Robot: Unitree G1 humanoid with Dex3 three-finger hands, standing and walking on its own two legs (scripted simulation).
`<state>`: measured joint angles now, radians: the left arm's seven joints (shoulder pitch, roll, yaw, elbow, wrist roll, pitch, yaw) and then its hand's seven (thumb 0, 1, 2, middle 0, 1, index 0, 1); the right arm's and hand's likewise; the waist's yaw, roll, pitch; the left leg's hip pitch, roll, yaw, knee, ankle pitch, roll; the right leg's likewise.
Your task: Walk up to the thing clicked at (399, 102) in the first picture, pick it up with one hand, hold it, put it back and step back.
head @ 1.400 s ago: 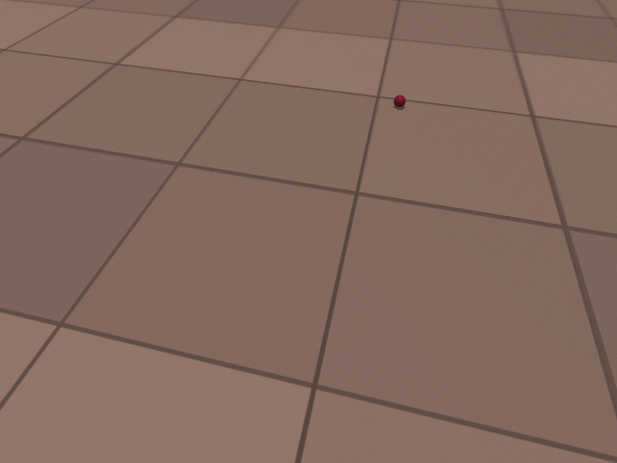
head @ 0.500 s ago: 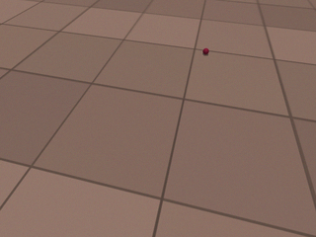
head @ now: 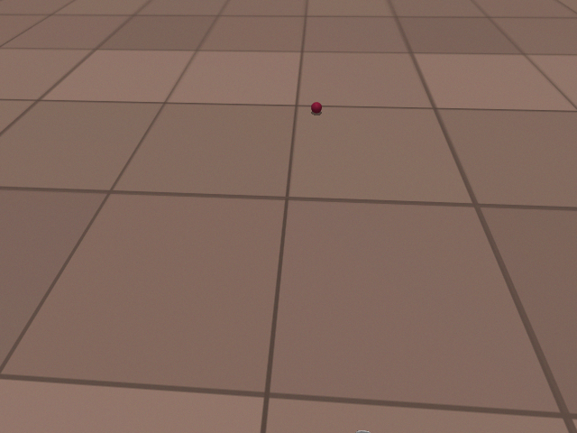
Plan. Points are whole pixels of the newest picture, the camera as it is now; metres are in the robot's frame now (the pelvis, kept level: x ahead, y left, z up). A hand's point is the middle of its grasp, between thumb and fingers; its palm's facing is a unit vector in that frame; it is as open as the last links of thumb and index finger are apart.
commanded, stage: walk up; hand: left
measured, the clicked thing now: (316, 107) +2.21 -0.20 -0.74
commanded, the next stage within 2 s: none
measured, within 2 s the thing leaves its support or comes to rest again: neither
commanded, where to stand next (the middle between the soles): +1.81 -0.36 m, yaw -12 degrees
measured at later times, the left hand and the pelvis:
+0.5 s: hand (181, 358) +0.29 +0.20 -0.15, palm faces -0.10 -0.94 -0.34, open 7.4 cm; pelvis +0.26 -0.08 -0.01, yaw -7 degrees
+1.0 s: hand (256, 170) +0.79 +0.09 -0.12, palm faces -0.27 -0.87 -0.40, open 7.4 cm; pelvis +0.58 -0.15 -0.03, yaw -13 degrees
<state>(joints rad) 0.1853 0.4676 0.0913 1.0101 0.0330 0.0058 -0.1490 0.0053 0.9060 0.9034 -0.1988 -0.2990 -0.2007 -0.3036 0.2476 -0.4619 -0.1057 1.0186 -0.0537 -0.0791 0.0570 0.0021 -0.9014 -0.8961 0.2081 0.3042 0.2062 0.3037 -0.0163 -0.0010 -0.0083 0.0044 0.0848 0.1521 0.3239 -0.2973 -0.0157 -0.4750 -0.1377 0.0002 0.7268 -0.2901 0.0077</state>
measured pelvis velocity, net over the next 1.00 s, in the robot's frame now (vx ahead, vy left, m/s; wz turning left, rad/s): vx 0.58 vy -0.15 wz -0.22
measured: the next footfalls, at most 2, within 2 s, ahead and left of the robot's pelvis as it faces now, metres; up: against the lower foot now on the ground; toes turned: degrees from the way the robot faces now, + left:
right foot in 0.08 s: +0.17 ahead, -0.18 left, +0.00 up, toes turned -8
left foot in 0.56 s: +0.50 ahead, +0.04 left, +0.00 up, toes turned -2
